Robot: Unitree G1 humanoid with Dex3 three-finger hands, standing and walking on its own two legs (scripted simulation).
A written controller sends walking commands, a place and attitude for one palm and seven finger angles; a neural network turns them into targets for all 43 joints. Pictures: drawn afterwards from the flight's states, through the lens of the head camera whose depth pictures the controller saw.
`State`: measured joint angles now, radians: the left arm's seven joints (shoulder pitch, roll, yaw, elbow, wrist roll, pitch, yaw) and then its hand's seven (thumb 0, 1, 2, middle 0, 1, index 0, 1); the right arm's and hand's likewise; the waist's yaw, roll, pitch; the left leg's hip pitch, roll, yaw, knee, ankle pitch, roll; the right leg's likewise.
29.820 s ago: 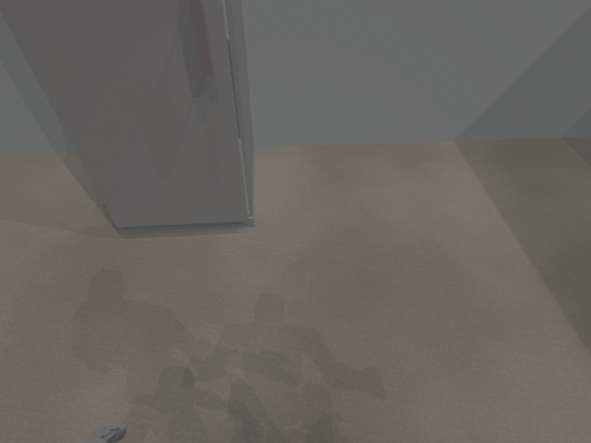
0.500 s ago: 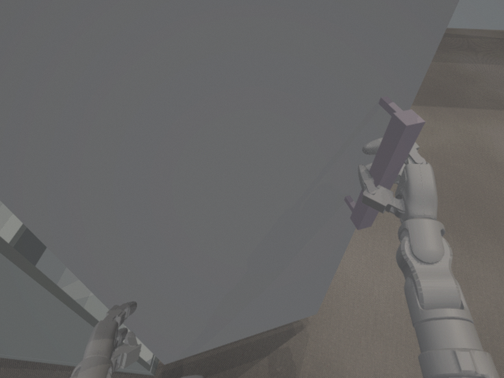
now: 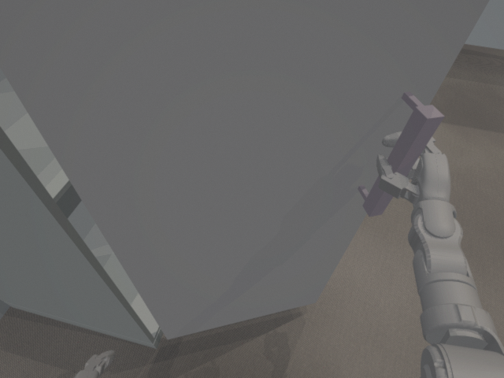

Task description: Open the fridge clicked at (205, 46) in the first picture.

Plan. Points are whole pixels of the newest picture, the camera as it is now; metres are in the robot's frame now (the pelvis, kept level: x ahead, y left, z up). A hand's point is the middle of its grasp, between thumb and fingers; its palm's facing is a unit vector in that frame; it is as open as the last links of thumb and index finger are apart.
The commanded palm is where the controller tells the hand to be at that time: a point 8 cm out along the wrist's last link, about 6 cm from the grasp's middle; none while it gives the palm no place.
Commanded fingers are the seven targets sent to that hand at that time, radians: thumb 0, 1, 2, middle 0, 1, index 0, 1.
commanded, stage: stop walking and hold the door back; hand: right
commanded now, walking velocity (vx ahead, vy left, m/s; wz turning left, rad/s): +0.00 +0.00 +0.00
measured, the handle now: (388, 159) +0.46 -0.16 +0.12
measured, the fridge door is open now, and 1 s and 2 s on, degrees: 62 66 66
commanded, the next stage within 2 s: loosen the grip on the handle in 0.32 s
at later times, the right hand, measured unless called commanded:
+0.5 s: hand (402, 194) +0.38 -0.17 +0.12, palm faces +0.02 +0.98 -0.21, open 6.6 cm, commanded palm +0.34 -0.22 +0.12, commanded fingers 0.00 -0.30 -0.61 0.45 1.40 0.45 1.40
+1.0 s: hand (395, 196) +0.39 -0.17 +0.11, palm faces +0.07 +0.98 -0.19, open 14.1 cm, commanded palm +0.36 -0.23 +0.12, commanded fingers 0.00 0.55 -0.20 0.25 1.15 0.25 1.15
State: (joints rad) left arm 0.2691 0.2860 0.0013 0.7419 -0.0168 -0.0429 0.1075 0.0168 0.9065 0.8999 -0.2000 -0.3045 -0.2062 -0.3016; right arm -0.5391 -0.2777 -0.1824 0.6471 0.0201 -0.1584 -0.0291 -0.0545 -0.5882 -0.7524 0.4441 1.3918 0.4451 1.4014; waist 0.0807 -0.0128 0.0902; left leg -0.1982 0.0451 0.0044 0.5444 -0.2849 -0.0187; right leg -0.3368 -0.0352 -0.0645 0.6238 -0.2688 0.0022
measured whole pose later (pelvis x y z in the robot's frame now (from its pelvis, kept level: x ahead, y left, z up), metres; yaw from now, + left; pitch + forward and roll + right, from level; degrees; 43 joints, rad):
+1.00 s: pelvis +0.00 +0.01 -0.02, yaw +2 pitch +4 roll +0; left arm 0.32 0.27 0.01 0.72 -0.02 -0.14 0.07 0.02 0.91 0.90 -0.20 -0.30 -0.20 -0.30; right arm -0.38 -0.33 -0.20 0.55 0.10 -0.34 0.08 -0.01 0.52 -0.22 0.39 1.28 0.31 1.23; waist 0.03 -0.03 -0.03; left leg -0.42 0.00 -0.01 0.71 -0.36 0.00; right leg -0.49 -0.06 -0.01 0.67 -0.24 0.03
